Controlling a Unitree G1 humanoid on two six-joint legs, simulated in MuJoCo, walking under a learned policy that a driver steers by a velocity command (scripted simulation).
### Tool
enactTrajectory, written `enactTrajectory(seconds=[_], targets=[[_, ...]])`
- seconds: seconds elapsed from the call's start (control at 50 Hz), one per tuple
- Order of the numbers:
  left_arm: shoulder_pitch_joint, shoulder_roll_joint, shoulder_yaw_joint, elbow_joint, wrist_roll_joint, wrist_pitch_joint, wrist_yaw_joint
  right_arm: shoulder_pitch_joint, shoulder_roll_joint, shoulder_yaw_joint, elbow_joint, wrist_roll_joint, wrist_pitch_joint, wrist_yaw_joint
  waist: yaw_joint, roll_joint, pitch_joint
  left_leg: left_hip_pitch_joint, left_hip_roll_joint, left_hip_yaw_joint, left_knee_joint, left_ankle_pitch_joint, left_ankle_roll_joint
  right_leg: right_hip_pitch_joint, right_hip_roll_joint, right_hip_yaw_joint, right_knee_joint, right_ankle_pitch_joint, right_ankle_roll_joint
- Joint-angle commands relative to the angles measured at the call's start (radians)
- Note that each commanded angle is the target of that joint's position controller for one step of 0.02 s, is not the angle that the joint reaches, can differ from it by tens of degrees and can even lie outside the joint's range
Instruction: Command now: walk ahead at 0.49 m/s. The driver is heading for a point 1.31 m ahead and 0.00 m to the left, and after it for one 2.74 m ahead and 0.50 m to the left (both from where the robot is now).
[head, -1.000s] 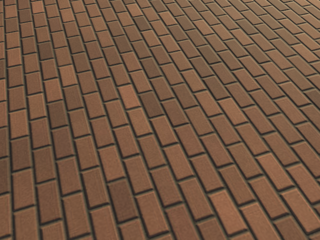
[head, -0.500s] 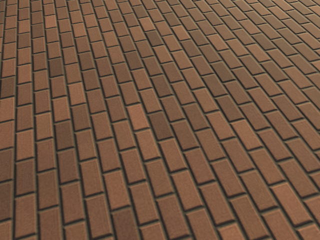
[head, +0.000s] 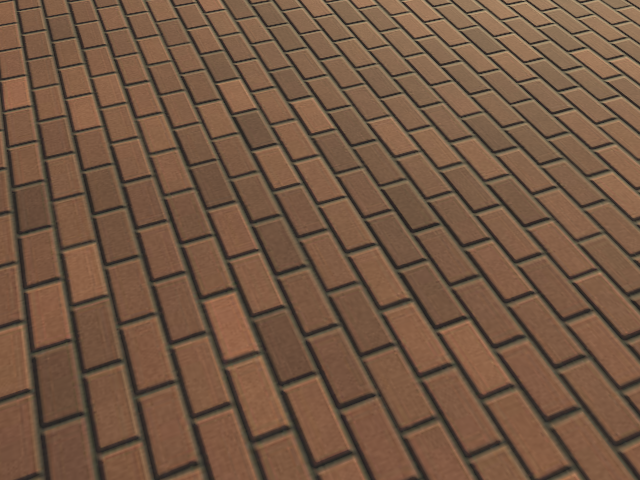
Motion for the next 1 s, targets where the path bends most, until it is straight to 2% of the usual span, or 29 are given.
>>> enactTrajectory(seconds=[0.02,0.06,0.12,0.18,0.22,0.24,0.26,0.28,0.3,0.32,0.34,0.36,0.38,0.42,0.46,0.52,0.6,0.72,0.78,0.8,0.82,0.84,0.86,0.88,0.9,0.92,0.94,0.96,1.0], targets=[[-0.040,0.025,0.002,-0.059,0.003,-0.007,-0.005,-0.017,-0.145,-0.022,-0.059,0.006,-0.009,-0.020,0.023,0.075,0.072,-0.074,0.269,-0.162,-0.134,0.225,0.134,0.003,0.001,-0.014,-0.200,0.158,0.014],[-0.118,0.018,-0.004,-0.080,-0.002,-0.011,-0.013,0.026,-0.159,-0.025,-0.048,0.015,-0.006,-0.025,-0.005,0.079,0.079,-0.035,0.264,-0.145,-0.135,0.205,0.118,0.032,0.031,-0.039,-0.321,0.208,0.015],[-0.208,0.022,-0.010,-0.111,-0.011,-0.015,-0.030,0.086,-0.166,-0.029,-0.025,0.021,0.006,-0.027,-0.036,0.084,0.102,0.074,0.298,-0.151,-0.104,0.184,0.117,0.012,0.050,-0.045,-0.418,0.183,0.011],[-0.252,0.035,-0.010,-0.145,-0.014,-0.027,-0.053,0.107,-0.174,-0.036,-0.012,0.021,0.023,-0.033,-0.029,0.094,0.109,0.183,0.348,-0.164,-0.038,0.248,0.105,0.005,0.066,-0.044,-0.479,0.086,-0.021],[-0.182,0.068,0.003,-0.136,-0.013,-0.034,-0.060,0.076,-0.191,-0.042,-0.020,0.020,0.032,-0.035,0.023,0.121,0.059,0.200,0.350,-0.151,0.051,0.451,0.083,0.145,0.106,-0.073,-0.509,0.016,-0.052],[-0.069,0.100,0.021,-0.105,-0.012,-0.035,-0.058,0.050,-0.193,-0.042,-0.028,0.016,0.038,-0.035,0.088,0.131,-0.011,0.180,0.319,-0.122,0.177,0.621,0.066,0.308,0.144,-0.102,-0.522,0.012,-0.075],[0.126,0.156,0.049,-0.047,-0.012,-0.035,-0.051,0.032,-0.170,-0.031,-0.043,0.007,0.040,-0.034,0.171,0.118,-0.129,0.073,0.262,-0.081,0.399,0.639,0.036,0.579,0.129,-0.078,-0.507,0.041,-0.115],[0.300,0.258,0.073,-0.015,0.012,-0.032,-0.043,0.107,-0.091,-0.005,-0.066,-0.003,0.027,-0.026,0.176,-0.052,-0.305,-0.285,0.148,-0.025,0.795,0.295,-0.024,0.998,-0.128,0.275,-0.501,0.001,-0.239],[0.339,0.246,0.066,0.000,0.011,-0.026,-0.049,0.178,-0.017,0.019,-0.048,0.007,0.000,-0.016,0.152,-0.226,-0.425,-0.536,0.019,-0.133,1.024,-0.398,-0.046,1.176,-0.266,0.674,-0.663,-0.146,-0.328],[0.286,0.161,0.042,-0.006,0.002,-0.027,-0.047,0.084,-0.135,-0.012,-0.062,0.038,-0.019,-0.012,0.158,-0.150,-0.308,-0.640,0.085,-0.204,1.123,-0.378,-0.023,1.089,-0.226,0.619,-0.703,-0.201,-0.271],[0.173,0.128,0.029,-0.029,-0.004,-0.026,-0.044,-0.009,-0.174,-0.022,-0.096,0.050,-0.029,-0.013,0.130,-0.095,-0.165,-0.667,0.141,-0.164,1.105,-0.274,-0.011,0.918,-0.198,0.459,-0.728,-0.122,-0.229],[0.090,0.100,0.018,-0.045,0.002,-0.026,-0.047,-0.057,-0.170,-0.027,-0.103,0.040,-0.029,-0.022,0.096,-0.009,-0.096,-0.617,0.186,-0.142,1.056,-0.183,-0.015,0.758,-0.159,0.345,-0.764,-0.018,-0.211],[0.052,0.074,0.011,-0.048,0.010,-0.028,-0.053,-0.057,-0.151,-0.033,-0.104,0.028,-0.018,-0.027,0.060,0.001,-0.051,-0.560,0.218,-0.140,1.000,-0.130,-0.019,0.648,-0.117,0.258,-0.800,0.040,-0.196],[0.055,0.054,0.007,-0.027,0.015,-0.032,-0.060,-0.008,-0.097,-0.031,-0.091,0.024,0.011,-0.029,0.021,-0.025,-0.034,-0.478,0.239,-0.134,0.943,-0.085,-0.027,0.554,-0.071,0.171,-0.854,0.077,-0.195],[0.089,0.080,0.012,-0.002,0.014,-0.036,-0.054,-0.028,-0.094,-0.036,-0.102,0.020,0.026,-0.034,0.010,-0.021,-0.002,-0.509,0.246,-0.122,0.889,-0.042,-0.042,0.525,-0.060,0.113,-0.881,0.146,-0.205],[0.149,0.106,0.018,0.023,0.014,-0.028,-0.034,-0.155,-0.103,-0.043,-0.148,0.009,0.028,-0.037,0.036,-0.007,0.035,-0.621,0.254,-0.118,0.734,0.094,-0.066,0.567,-0.060,0.081,-0.900,0.185,-0.201],[0.206,0.120,0.018,0.044,0.005,-0.018,-0.017,-0.297,-0.081,-0.038,-0.189,0.013,0.018,-0.026,0.077,-0.012,0.058,-0.605,0.224,-0.090,0.491,0.259,-0.069,0.602,-0.036,0.027,-0.914,0.146,-0.169],[0.296,0.132,0.026,0.097,-0.006,0.003,-0.009,-0.457,-0.083,-0.028,-0.249,0.025,0.005,0.004,0.119,-0.014,0.108,-0.634,0.191,-0.075,0.322,0.208,-0.046,0.776,-0.096,0.028,-0.859,0.140,-0.162],[0.272,0.150,0.035,0.101,-0.009,0.016,-0.003,-0.425,-0.110,-0.036,-0.255,0.027,-0.006,0.019,0.079,-0.033,0.078,-0.532,0.160,-0.053,0.279,0.103,-0.009,0.825,-0.120,0.027,-0.777,0.292,-0.139],[0.249,0.159,0.038,0.096,-0.008,0.020,-0.002,-0.358,-0.133,-0.048,-0.239,0.026,-0.009,0.018,0.038,-0.049,0.034,-0.416,0.126,-0.025,0.270,0.082,0.007,0.817,-0.107,0.013,-0.704,0.454,-0.126],[0.228,0.148,0.033,0.090,-0.006,0.025,-0.003,-0.214,-0.169,-0.071,-0.194,0.024,-0.009,0.013,-0.035,-0.042,-0.048,-0.219,0.090,0.004,0.254,0.092,0.032,0.778,-0.060,-0.024,-0.542,0.584,-0.103],[0.221,0.120,0.019,0.071,0.005,0.025,-0.004,-0.021,-0.234,-0.095,-0.144,0.016,-0.008,0.004,-0.106,0.009,-0.183,0.090,0.186,-0.105,0.289,0.117,0.084,0.602,-0.004,-0.063,-0.279,0.457,-0.069],[0.339,0.002,-0.016,0.060,0.010,0.005,-0.016,0.109,-0.335,-0.120,-0.118,0.000,-0.001,-0.001,-0.074,0.250,-0.338,0.494,0.447,-0.563,0.230,-0.016,0.248,0.181,0.171,-0.094,0.136,-0.031,0.009],[0.329,0.028,-0.014,0.078,-0.005,-0.024,-0.023,0.107,-0.261,-0.095,-0.116,0.008,0.001,0.001,-0.079,0.281,-0.401,0.530,0.499,-0.812,0.080,-0.093,0.275,0.038,0.205,0.063,0.299,-0.479,0.000],[0.233,0.116,0.010,0.048,-0.033,-0.040,-0.027,0.014,-0.208,-0.078,-0.129,0.017,-0.001,0.000,-0.064,0.227,-0.241,0.399,0.464,-0.668,0.065,-0.119,0.214,-0.052,0.139,0.075,0.356,-0.433,-0.021],[0.160,0.127,0.012,0.027,-0.038,-0.044,-0.023,-0.082,-0.170,-0.065,-0.154,0.017,0.000,0.000,-0.034,0.150,-0.141,0.235,0.427,-0.521,0.043,-0.064,0.176,-0.041,0.079,0.040,0.318,-0.333,-0.030],[0.124,0.119,0.018,0.021,-0.024,-0.038,-0.014,-0.149,-0.136,-0.054,-0.162,0.009,-0.001,0.004,-0.002,0.093,-0.067,0.081,0.385,-0.420,0.005,0.008,0.155,0.005,0.041,0.021,0.249,-0.259,-0.027],[0.139,0.104,0.025,0.024,-0.014,-0.023,-0.008,-0.178,-0.110,-0.045,-0.162,-0.001,-0.006,0.008,0.036,0.108,-0.038,-0.016,0.346,-0.346,-0.030,0.048,0.135,0.073,0.010,0.027,0.190,-0.210,-0.027],[0.182,0.054,0.022,0.035,-0.009,0.004,-0.004,-0.163,-0.110,-0.046,-0.142,-0.002,-0.010,0.012,0.064,0.128,-0.021,-0.102,0.317,-0.275,-0.080,0.098,0.142,0.140,-0.002,0.016,0.138,-0.171,-0.018]])
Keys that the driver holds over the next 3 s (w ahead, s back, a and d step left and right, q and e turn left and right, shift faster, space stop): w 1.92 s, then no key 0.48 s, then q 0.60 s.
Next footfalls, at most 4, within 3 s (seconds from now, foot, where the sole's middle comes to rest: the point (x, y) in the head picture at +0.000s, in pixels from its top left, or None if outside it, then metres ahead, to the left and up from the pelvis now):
0.26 right None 0.34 -0.15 -0.78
0.84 left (279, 421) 0.65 0.08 -0.78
1.40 right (372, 303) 0.97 -0.15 -0.78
1.96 left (276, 219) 1.27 0.09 -0.78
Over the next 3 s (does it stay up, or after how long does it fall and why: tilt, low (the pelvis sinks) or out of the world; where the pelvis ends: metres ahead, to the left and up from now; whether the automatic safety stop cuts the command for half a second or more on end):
stays up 1.24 0.05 0.00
